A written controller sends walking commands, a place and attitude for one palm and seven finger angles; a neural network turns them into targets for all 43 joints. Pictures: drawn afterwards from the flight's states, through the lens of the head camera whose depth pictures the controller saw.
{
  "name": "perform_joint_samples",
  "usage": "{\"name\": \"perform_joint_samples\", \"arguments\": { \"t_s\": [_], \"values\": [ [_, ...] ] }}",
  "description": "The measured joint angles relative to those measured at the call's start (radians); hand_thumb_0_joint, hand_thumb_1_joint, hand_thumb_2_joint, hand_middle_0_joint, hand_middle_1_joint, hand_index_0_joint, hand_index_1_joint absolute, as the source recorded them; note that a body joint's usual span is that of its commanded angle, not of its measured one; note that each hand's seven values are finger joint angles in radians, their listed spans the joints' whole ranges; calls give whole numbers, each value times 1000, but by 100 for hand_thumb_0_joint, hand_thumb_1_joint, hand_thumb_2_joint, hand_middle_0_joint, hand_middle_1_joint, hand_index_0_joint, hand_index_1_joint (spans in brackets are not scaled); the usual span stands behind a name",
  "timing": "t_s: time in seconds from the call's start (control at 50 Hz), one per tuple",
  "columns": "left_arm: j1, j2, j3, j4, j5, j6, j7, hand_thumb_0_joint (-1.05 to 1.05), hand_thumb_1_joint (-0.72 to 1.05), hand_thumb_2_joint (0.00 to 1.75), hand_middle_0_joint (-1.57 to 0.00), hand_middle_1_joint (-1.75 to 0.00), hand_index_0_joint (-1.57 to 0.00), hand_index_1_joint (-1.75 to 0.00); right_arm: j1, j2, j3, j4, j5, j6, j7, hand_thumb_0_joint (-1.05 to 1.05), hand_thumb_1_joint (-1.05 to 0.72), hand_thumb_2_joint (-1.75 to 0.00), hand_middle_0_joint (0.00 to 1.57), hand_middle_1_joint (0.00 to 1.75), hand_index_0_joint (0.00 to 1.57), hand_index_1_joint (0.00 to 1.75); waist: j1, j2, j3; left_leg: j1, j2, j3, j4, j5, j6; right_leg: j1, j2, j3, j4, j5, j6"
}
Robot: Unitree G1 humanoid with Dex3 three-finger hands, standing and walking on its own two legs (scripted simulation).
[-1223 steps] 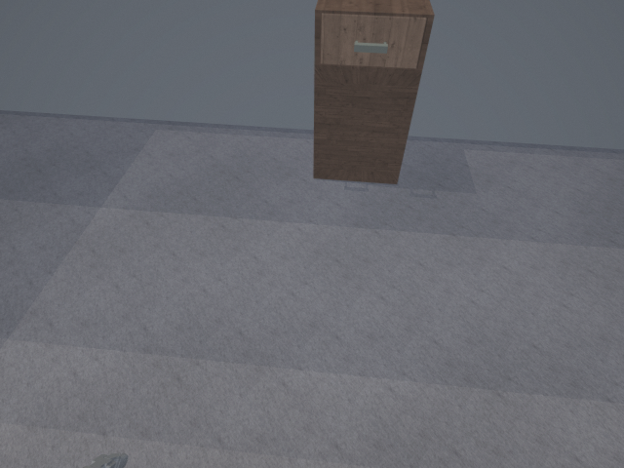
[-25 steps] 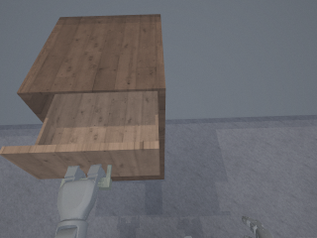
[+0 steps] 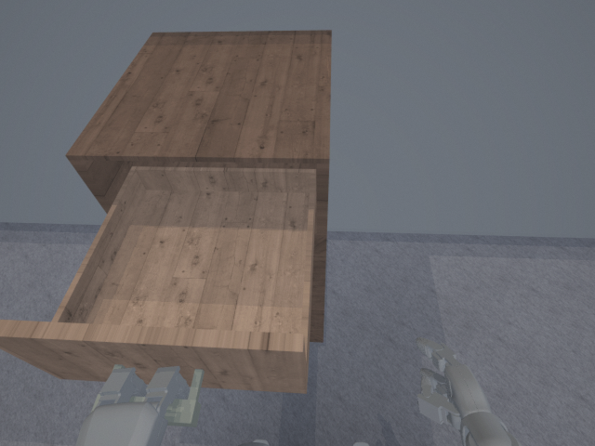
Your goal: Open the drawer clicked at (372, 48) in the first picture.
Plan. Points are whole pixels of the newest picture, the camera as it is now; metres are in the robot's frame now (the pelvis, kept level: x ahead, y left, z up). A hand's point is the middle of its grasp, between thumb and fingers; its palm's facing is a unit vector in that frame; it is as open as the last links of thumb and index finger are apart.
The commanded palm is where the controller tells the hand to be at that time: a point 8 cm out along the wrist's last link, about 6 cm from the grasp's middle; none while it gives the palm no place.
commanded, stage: pull the drawer open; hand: left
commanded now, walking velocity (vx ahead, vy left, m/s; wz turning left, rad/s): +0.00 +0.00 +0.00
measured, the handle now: (152, 392) +0.19 +0.21 -0.01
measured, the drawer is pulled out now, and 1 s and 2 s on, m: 0.29 0.30 0.30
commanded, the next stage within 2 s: open the thumb to release the handle in 0.48 s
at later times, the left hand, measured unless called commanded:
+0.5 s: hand out of the picture +0.12 +0.20 -0.02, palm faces -0.13 -0.15 -0.98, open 6.6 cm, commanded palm +0.08 +0.20 +0.03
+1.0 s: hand out of the picture +0.13 +0.21 -0.02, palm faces -0.07 -0.13 -0.99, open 10.6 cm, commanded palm +0.11 +0.21 +0.03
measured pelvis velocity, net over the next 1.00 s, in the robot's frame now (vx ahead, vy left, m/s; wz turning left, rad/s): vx -0.02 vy -0.01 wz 0.03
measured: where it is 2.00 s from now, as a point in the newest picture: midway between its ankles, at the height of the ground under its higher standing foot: outside the picture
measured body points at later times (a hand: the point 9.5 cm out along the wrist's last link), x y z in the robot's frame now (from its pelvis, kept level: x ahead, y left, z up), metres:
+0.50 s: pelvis +0.00 -0.01 -0.01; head +0.06 -0.04 +0.43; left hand +0.12 +0.20 +0.03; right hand +0.20 -0.22 -0.12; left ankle -0.03 +0.11 -0.66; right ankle -0.01 -0.08 -0.66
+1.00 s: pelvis -0.02 -0.01 +0.00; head +0.04 -0.04 +0.44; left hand +0.13 +0.21 +0.04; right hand +0.20 -0.22 -0.11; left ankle -0.03 +0.11 -0.66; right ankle -0.01 -0.08 -0.66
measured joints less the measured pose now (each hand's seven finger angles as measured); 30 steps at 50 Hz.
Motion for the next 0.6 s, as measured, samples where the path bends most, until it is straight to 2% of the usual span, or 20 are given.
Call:
{"name": "perform_joint_samples", "arguments": {
  "t_s": [0.1,0.28,0.6],
  "values": [
    [50,10,37,-40,-17,-46,-18,6,64,69,-27,-132,-37,-129,16,-3,-9,18,-10,-1,2,1,-91,-90,21,30,20,30,-3,0,-8,-32,0,4,28,-10,-3,-37,0,3,36,-13,-4],
    [82,22,76,-65,-36,-86,-20,6,65,70,-25,-129,-33,-126,28,-1,-28,46,-21,3,1,1,-91,-90,20,30,20,30,-14,5,-13,-77,0,7,52,-17,-8,-87,1,5,68,-21,-9],
    [56,32,72,-51,-32,-94,-5,5,64,72,-27,-128,-33,-127,5,3,-34,45,-21,5,-15,1,-91,-90,20,30,20,30,-9,11,-7,-94,-6,-8,57,-11,-11,-98,-5,-9,70,-20,-12]
  ]
}}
